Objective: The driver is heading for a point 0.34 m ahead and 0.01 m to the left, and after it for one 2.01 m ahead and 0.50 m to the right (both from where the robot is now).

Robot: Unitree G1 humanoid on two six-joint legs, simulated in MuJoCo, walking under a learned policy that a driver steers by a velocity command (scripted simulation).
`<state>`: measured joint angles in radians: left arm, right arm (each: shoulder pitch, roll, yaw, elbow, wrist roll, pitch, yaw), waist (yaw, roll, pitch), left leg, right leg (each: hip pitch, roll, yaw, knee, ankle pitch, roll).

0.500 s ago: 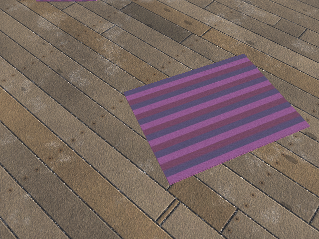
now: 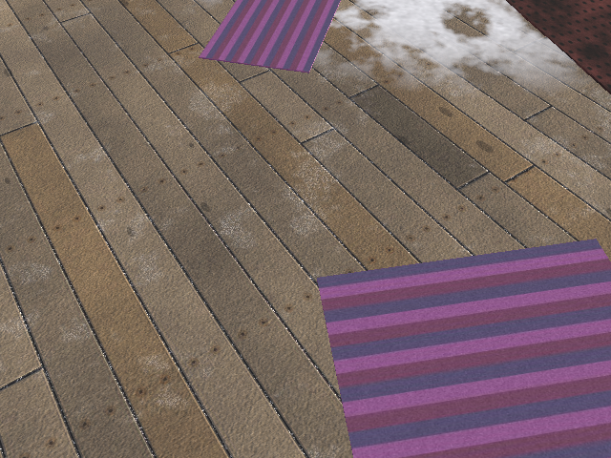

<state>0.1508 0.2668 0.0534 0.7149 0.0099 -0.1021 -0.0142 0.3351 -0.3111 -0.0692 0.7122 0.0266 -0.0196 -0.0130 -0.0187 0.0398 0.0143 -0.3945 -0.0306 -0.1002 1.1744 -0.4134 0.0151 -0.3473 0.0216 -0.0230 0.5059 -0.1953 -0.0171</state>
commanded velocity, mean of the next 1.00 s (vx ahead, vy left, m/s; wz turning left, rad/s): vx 0.22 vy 0.00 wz -0.14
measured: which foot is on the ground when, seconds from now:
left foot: up 0.00-0.34, down 0.36-0.80, up 0.82-1.00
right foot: down 0.00-0.38, up 0.40-0.78, down 0.80-1.00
